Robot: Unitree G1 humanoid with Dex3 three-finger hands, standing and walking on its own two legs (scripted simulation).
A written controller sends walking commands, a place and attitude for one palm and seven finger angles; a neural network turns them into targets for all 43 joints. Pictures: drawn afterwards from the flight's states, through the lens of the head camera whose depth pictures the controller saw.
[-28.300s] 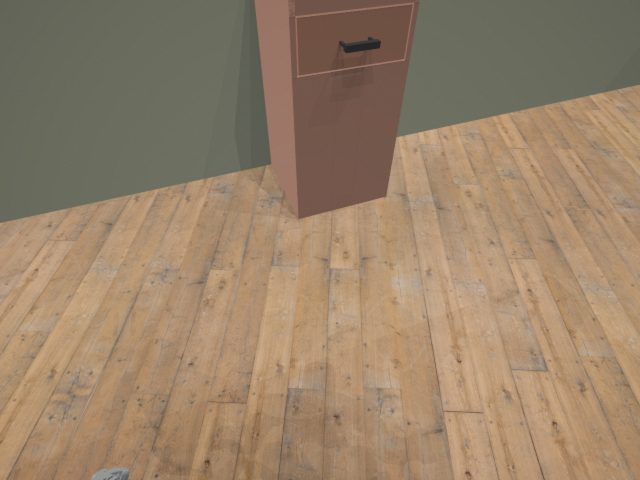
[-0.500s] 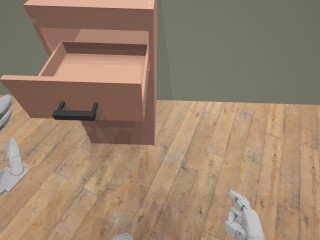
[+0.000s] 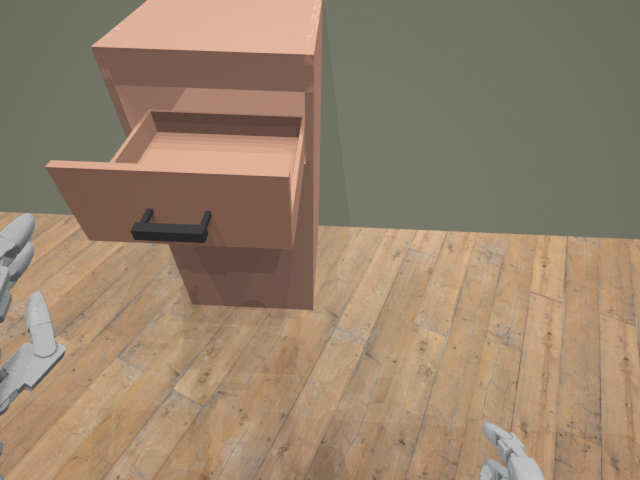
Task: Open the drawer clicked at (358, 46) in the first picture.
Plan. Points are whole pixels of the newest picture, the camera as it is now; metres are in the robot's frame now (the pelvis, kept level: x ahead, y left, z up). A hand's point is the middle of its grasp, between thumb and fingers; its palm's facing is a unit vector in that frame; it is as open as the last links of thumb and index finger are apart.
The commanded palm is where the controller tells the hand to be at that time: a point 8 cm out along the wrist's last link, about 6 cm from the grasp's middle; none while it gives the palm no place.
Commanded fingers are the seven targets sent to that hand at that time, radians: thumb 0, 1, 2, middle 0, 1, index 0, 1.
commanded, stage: stop stepping back and stand still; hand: left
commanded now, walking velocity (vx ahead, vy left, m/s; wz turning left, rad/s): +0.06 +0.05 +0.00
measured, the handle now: (173, 223) +0.53 +0.29 -0.01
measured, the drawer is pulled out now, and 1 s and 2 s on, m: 0.30 0.30 0.30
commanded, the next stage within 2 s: let the arm hang, fingers relaxed in 0.08 s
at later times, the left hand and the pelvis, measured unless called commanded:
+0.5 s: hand out of the picture +0.05 +0.19 -0.17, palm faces +0.01 -0.98 -0.19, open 7.0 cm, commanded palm none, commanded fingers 0.00 0.90 0.90 -0.20 -0.30 -0.20 -0.30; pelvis +0.00 +0.02 +0.00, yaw -1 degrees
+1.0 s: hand out of the picture -0.02 +0.18 -0.16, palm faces +0.00 -0.98 -0.21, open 7.4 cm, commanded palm none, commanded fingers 0.00 0.90 0.90 -0.20 -0.30 -0.20 -0.30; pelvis +0.00 +0.01 +0.01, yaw -1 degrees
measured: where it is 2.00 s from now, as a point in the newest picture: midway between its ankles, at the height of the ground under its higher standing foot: outside the picture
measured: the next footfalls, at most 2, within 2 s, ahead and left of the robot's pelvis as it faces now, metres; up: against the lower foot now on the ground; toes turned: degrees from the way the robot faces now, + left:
none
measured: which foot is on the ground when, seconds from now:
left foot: down 0.00-1.00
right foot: down 0.00-1.00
